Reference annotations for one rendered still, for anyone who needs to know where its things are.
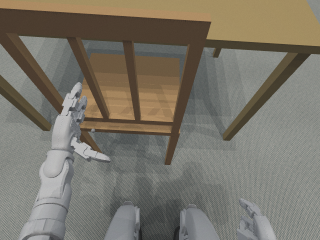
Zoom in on robot thigh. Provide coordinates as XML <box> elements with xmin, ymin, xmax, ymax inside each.
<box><xmin>180</xmin><ymin>208</ymin><xmax>220</xmax><ymax>240</ymax></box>
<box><xmin>104</xmin><ymin>205</ymin><xmax>140</xmax><ymax>240</ymax></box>

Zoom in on robot left hand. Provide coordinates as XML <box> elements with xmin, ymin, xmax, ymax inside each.
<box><xmin>51</xmin><ymin>82</ymin><xmax>111</xmax><ymax>163</ymax></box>

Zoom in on left robot forearm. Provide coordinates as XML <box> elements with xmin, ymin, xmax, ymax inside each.
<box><xmin>18</xmin><ymin>149</ymin><xmax>75</xmax><ymax>240</ymax></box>

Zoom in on table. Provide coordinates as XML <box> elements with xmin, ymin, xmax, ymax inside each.
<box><xmin>0</xmin><ymin>0</ymin><xmax>320</xmax><ymax>141</ymax></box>

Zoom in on robot right thigh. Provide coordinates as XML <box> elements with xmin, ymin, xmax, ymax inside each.
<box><xmin>180</xmin><ymin>208</ymin><xmax>220</xmax><ymax>240</ymax></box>

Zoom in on robot right hand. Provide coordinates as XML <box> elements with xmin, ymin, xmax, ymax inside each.
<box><xmin>236</xmin><ymin>198</ymin><xmax>277</xmax><ymax>240</ymax></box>

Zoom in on chair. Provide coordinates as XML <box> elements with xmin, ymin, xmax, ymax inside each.
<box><xmin>0</xmin><ymin>0</ymin><xmax>212</xmax><ymax>165</ymax></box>

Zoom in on robot left thigh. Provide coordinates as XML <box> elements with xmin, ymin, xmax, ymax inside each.
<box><xmin>104</xmin><ymin>205</ymin><xmax>140</xmax><ymax>240</ymax></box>

